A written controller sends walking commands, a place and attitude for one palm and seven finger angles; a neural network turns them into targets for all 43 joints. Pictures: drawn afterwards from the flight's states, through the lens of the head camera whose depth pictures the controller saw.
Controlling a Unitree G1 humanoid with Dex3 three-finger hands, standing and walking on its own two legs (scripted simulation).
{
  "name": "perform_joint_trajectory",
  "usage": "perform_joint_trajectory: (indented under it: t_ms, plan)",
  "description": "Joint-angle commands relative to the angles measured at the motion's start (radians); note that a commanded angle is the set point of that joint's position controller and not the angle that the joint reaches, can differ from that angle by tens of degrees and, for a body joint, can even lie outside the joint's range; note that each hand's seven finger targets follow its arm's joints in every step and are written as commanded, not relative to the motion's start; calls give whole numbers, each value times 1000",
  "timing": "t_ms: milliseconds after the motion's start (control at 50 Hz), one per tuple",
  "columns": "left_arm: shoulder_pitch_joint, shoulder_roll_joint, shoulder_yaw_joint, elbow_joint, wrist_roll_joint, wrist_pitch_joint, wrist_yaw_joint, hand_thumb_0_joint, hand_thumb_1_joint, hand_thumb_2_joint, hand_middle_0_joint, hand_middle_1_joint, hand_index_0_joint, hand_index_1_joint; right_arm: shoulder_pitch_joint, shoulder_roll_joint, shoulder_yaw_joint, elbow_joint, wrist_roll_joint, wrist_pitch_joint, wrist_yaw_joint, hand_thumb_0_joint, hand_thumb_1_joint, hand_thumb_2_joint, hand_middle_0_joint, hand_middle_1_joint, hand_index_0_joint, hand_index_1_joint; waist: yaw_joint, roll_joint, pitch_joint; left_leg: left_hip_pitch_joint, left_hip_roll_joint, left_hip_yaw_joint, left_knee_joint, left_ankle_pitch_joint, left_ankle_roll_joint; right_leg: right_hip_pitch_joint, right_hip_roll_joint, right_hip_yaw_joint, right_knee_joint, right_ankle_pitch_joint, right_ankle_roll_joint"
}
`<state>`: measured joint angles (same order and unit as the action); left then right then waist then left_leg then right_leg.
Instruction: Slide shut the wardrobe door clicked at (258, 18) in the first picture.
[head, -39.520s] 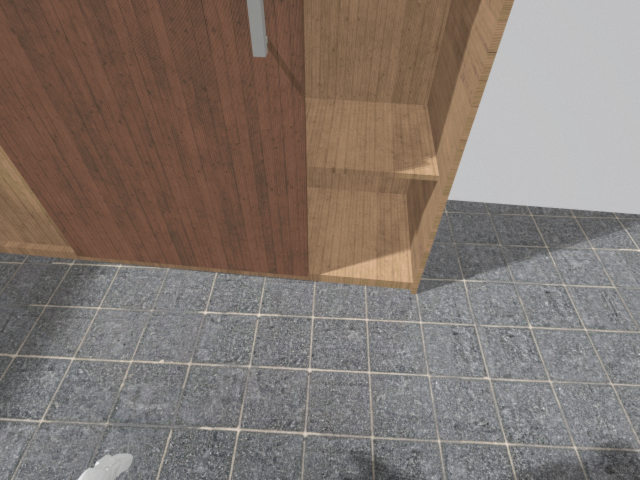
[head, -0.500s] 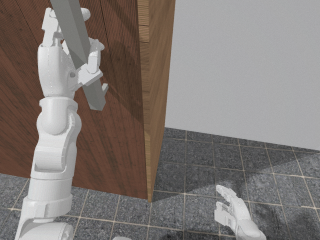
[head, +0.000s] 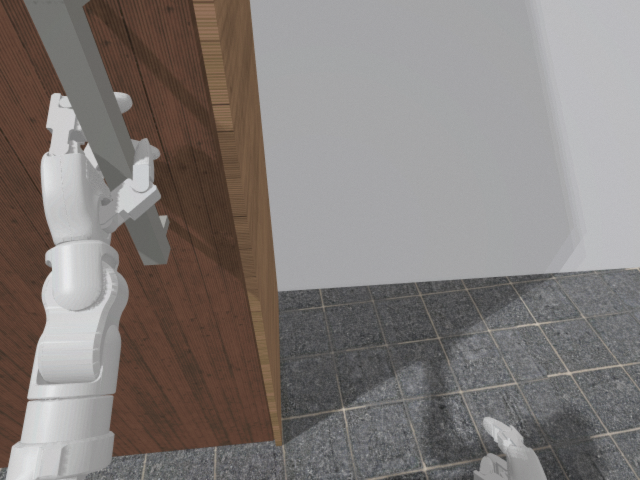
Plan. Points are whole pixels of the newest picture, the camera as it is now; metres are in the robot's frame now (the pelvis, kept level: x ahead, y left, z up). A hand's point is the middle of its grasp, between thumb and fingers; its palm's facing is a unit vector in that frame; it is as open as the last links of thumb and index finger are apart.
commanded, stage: stop walking and hold the door there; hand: left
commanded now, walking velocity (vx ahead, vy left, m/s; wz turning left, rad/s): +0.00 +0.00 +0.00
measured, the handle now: (124, 146) +0.37 +0.21 +0.27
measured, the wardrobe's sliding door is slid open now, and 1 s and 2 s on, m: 0.00 0.00 0.00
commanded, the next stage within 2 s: loosen the grip on the handle in 0.78 s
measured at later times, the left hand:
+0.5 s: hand (145, 182) +0.34 +0.18 +0.25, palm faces +0.19 -0.98 -0.04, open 6.9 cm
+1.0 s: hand (136, 179) +0.34 +0.19 +0.25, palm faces +0.18 -0.98 -0.09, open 7.4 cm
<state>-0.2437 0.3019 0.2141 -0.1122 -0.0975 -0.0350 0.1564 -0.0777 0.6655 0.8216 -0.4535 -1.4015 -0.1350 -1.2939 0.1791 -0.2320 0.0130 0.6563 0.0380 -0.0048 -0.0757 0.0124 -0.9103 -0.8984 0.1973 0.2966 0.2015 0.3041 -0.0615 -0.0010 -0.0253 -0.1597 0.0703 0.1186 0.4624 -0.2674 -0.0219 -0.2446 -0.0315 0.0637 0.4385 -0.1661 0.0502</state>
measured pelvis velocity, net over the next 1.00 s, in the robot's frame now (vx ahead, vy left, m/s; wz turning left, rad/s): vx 0.01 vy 0.00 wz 0.04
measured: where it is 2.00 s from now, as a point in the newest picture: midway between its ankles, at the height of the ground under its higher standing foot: outside the picture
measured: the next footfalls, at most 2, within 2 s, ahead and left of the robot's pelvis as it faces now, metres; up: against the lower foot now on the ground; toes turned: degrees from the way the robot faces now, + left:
none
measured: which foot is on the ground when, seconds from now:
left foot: down 0.00-1.00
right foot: down 0.00-1.00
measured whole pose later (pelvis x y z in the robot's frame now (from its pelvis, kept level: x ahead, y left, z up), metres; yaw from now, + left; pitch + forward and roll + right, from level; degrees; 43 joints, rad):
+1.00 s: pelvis +0.01 +0.00 +0.00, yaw +2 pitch -2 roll +1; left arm -0.39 0.28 0.14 -0.04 -0.12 -0.07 0.01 -0.14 0.49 0.79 -0.54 -1.40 -0.25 -1.32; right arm 0.17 -0.16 0.03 0.70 0.04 -0.08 -0.06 0.01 -0.91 -0.90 0.20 0.30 0.20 0.30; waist 0.06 -0.04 0.04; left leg -0.13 0.03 0.09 0.44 -0.26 -0.02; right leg -0.23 -0.07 0.03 0.49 -0.22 0.03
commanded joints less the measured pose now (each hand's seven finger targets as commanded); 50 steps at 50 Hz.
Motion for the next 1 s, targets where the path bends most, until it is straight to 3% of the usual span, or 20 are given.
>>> perform_joint_trajectory:
  t_ms: [0,160,240,360,500,560,640,660,740,840,860,880,900,920,940,960,980]
  plan:
    - [-306,137,-15,-289,32,-123,-23,0,900,900,-450,-1400,-450,-1400,-192,-88,-26,-168,-9,-66,-7,0,-900,-900,200,300,200,300,62,46,-200,-17,84,-106,-113,84,59,104,-49,33,-21,84,-43]
    - [-347,75,-99,-304,38,-126,-30,0,900,900,-450,-1400,-450,-1400,-180,-76,-25,-137,-16,-75,-6,0,-900,-900,200,300,200,300,53,48,-233,51,95,-101,-92,222,53,97,-57,23,14,212,-44]
    - [-332,73,-94,-293,40,-124,-27,0,900,900,-450,-1400,-450,-1400,-174,-71,-26,-126,-21,-69,-4,0,-900,-900,200,300,200,300,53,8,-225,55,90,-96,-80,240,49,97,-63,33,3,249,-48]
    - [-298,69,-99,-304,38,-125,-28,0,900,900,-450,-1400,-450,-1400,-178,-68,-29,-125,-17,-53,-3,0,-900,-900,200,300,200,300,46,29,-221,74,87,-95,-77,273,46,87,-62,29,4,276,-51]
    - [-306,19,-163,-373,40,-126,-35,0,900,900,-450,-1400,-450,-1400,-188,-62,-27,-151,-18,-45,4,0,-900,-900,200,300,200,300,44,54,-263,119,90,-89,-48,401,42,106,-65,18,25,376,-56]
    - [-255,47,-132,-357,38,-119,-30,0,900,900,-450,-1400,-450,-1400,-186,-67,-33,-149,-15,-36,1,0,-900,-900,200,300,200,300,40,49,-254,119,85,-80,-41,407,40,110,-71,25,15,411,-57]
    - [-249,25,-151,-383,39,-118,-30,0,900,900,-450,-1400,-450,-1400,-193,-63,-29,-162,-17,-29,2,0,-900,-900,200,300,200,300,42,47,-247,99,80,-82,-47,364,42,117,-69,24,11,389,-58]
    - [-228,53,-121,-371,37,-116,-26,0,900,900,-450,-1400,-450,-1400,-188,-67,-33,-159,-14,-27,0,0,-900,-900,200,300,200,300,39,41,-239,101,80,-84,-48,357,42,111,-70,26,5,386,-57]
    - [-215,62,-103,-380,36,-116,-26,0,900,900,-450,-1400,-450,-1400,-190,-66,-31,-168,-16,-24,1,0,-900,-900,200,300,200,300,43,17,-256,103,77,-82,-40,383,42,129,-71,25,7,420,-58]
    - [-212,55,-111,-399,35,-117,-27,0,900,900,-450,-1400,-450,-1400,-193,-65,-30,-174,-15,-23,0,0,-900,-900,200,300,200,300,44,40,-261,108,78,-78,-41,387,42,131,-69,21,10,412,-58]
    - [-1130,714,365,-264,99,-166,1,0,900,900,-450,-1400,-450,-1400,-161,1,42,-199,21,-83,-2,0,-900,-900,200,300,200,300,105,177,75,-111,-1,-43,-253,183,55,-106,25,-81,103,-216,-21]
    - [-774,93,22,267,70,-34,-92,0,779,842,-450,-1400,-450,-1400,-122,-30,-52,-108,-22,-138,22,0,-900,-900,200,300,200,300,46,22,-72,1,13,-106,-156,206,-71,-15,61,-136,134,26,-113]
    - [-671,170,98,57,-1,-61,-102,0,658,783,-450,-1400,-450,-1400,-38,-83,-53,-93,3,-140,23,0,-900,-900,200,300,200,300,58,-1,-114,25,17,-105,-164,285,-86,38,73,-149,66,43,-78]
    - [-661,110,68,-29,-36,-58,-126,0,538,725,-450,-1400,-450,-1400,-59,-60,-28,-108,11,-145,20,0,-900,-900,200,300,200,300,86,92,-257,130,9,-66,-129,387,-77,94,70,-121,57,107,-80]
    - [-648,173,133,-47,-49,-56,-133,0,417,667,-450,-1400,-450,-1400,-72,-63,-41,-84,5,-156,3,0,-900,-900,200,300,200,300,101,138,-291,141,-19,-40,-119,302,-55,136,68,-101,9,86,-80]
    - [-660,138,97,-46,-51,-49,-138,0,296,608,-450,-1400,-450,-1400,-81,-55,-26,-77,0,-164,-3,0,-900,-900,200,300,200,300,91,174,-294,138,-32,-40,-118,257,-46,137,66,-107,6,82,-84]
    - [-707,70,27,-16,-48,-52,-142,0,175,550,-450,-1400,-450,-1400,-70,-52,-20,-61,-4,-176,3,0,-900,-900,200,300,200,300,76,101,-281,112,-36,-45,-119,211,-39,133,65,-116,-4,67,-81]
